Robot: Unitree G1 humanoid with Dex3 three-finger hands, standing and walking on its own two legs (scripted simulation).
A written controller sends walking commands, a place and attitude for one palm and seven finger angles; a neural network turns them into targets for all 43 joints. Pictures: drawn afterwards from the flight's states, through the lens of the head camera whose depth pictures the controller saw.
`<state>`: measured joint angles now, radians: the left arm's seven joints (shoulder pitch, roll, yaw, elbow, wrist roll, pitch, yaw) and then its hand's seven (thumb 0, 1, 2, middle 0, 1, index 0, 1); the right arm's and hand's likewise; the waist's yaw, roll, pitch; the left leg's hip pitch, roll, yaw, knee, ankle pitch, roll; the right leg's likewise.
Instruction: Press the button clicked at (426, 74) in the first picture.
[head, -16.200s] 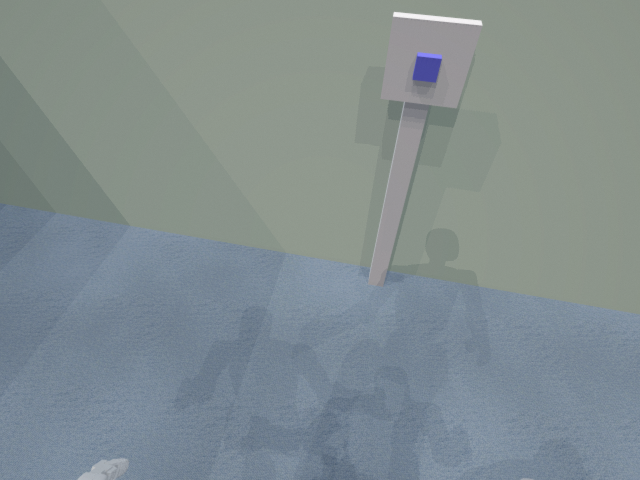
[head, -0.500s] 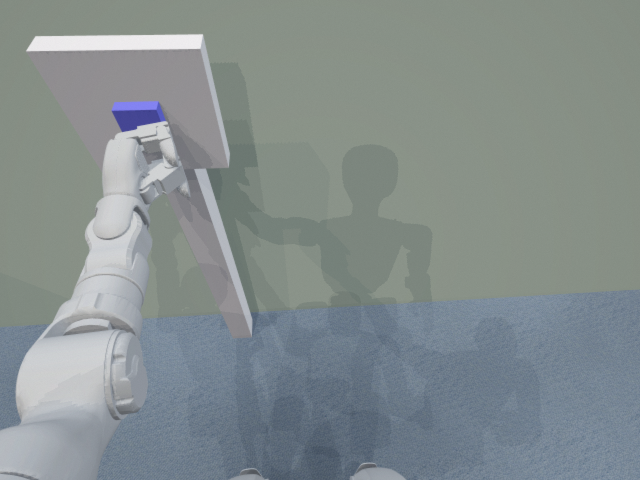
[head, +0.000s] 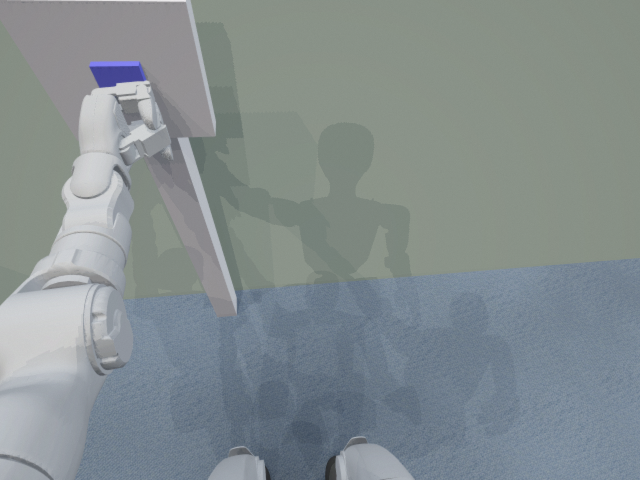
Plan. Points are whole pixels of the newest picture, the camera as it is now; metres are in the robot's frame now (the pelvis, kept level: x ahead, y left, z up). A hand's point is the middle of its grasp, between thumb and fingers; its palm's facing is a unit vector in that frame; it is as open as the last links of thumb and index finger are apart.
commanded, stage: hold the button down briefly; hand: left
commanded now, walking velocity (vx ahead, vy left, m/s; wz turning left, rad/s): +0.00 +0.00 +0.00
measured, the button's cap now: (124, 78) +0.57 +0.18 +0.15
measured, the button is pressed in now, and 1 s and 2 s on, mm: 12 0 0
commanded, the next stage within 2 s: pull the fist back off the button in 0.02 s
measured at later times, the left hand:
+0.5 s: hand (160, 138) +0.51 +0.15 +0.11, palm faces +0.03 -1.00 +0.00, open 3.4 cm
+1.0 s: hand (149, 185) +0.44 +0.15 +0.11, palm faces +0.03 -1.00 +0.00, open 3.1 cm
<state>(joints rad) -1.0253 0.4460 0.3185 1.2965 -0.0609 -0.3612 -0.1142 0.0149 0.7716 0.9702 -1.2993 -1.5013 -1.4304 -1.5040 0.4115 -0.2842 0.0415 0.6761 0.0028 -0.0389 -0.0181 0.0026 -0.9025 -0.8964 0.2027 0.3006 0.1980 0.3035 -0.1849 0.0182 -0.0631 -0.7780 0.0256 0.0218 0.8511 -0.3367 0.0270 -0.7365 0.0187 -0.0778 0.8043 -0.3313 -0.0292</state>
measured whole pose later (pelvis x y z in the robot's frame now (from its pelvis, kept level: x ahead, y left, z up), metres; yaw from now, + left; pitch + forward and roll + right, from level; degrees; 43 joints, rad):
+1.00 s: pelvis +0.05 -0.01 +0.02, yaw -1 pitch +9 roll -1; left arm -0.41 0.23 0.21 0.63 -0.18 -0.26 -0.12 0.02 0.90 0.90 -1.30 -1.50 -1.30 -1.50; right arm 0.31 -0.26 0.01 0.58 0.04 0.00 0.00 0.01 -0.90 -0.90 0.20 0.30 0.20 0.30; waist -0.04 0.03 -0.09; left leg -0.51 0.03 0.05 0.74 -0.38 0.02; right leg -0.49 0.03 -0.05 0.72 -0.38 -0.03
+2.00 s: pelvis +0.03 +0.00 +0.05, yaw +0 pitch -3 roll +0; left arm 0.19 0.28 0.15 -0.14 -0.08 -0.06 0.06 0.02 0.90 0.90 -1.30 -1.50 -1.30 -1.50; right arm 0.17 -0.22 0.06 0.60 0.02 -0.08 -0.08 0.01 -0.90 -0.90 0.20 0.30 0.20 0.30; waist 0.05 0.04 0.03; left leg -0.15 0.00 0.04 0.45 -0.24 0.02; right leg -0.13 0.01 -0.05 0.43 -0.24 -0.02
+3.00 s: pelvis +0.03 +0.01 +0.05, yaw +0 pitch -2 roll -1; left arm 0.55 0.33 0.34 -0.46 -0.05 -0.14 0.11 0.01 0.89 0.90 -1.31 -1.50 -1.31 -1.50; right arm 0.19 -0.23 0.02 0.59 0.00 -0.03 -0.06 0.01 -0.90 -0.90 0.20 0.30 0.20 0.30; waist 0.03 0.06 0.01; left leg -0.18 0.01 0.04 0.44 -0.23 0.03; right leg -0.13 0.03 -0.05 0.35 -0.19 -0.02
